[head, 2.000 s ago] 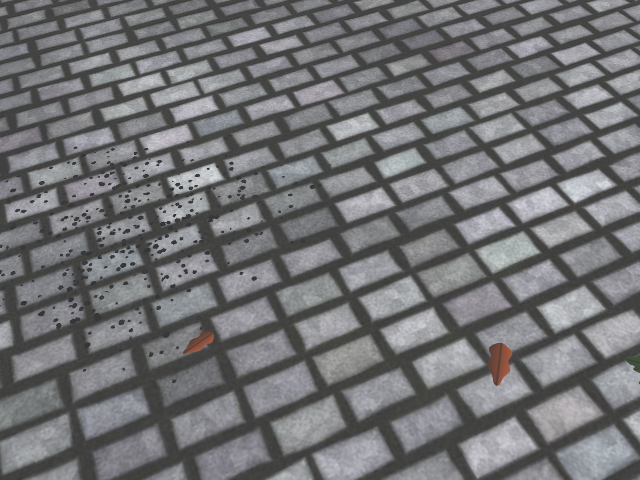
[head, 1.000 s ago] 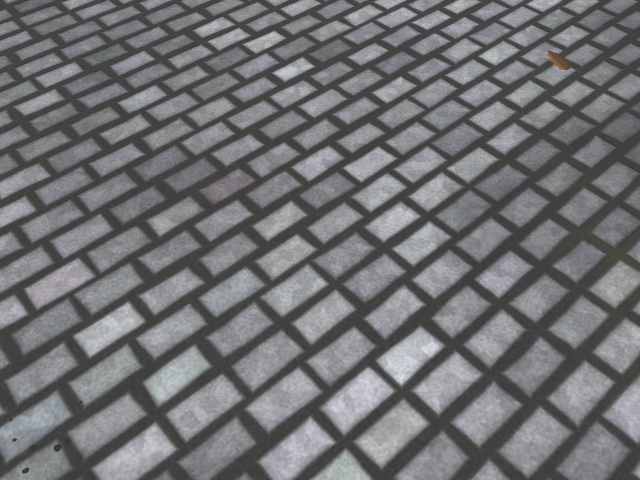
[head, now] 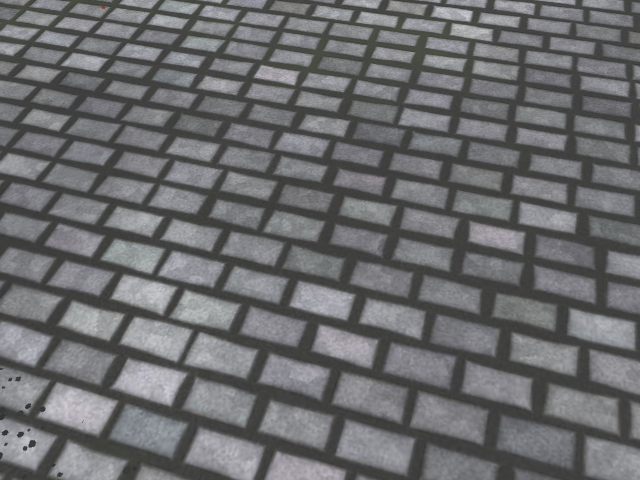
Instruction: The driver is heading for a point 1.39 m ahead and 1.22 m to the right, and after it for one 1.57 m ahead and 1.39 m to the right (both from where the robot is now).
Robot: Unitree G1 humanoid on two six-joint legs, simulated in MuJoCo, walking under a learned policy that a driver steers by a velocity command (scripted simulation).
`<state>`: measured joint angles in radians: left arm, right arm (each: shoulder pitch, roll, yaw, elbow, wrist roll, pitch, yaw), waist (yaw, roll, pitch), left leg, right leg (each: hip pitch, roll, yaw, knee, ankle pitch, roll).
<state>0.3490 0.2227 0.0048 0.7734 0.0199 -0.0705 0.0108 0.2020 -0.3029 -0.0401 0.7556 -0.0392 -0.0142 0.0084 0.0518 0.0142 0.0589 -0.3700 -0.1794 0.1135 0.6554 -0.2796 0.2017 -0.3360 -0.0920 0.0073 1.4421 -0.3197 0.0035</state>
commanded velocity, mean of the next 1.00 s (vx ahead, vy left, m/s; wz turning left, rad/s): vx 0.47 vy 0.00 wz -0.71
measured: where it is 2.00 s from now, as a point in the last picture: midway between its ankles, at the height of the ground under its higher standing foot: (409, 417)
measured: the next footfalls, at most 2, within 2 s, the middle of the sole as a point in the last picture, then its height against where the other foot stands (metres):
right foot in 0.32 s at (430, 461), level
left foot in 0.74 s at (391, 348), level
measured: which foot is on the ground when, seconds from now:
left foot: down 0.00-0.32, up 0.34-0.72, down 0.74-1.00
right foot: up 0.00-0.30, down 0.32-0.74, up 0.76-1.00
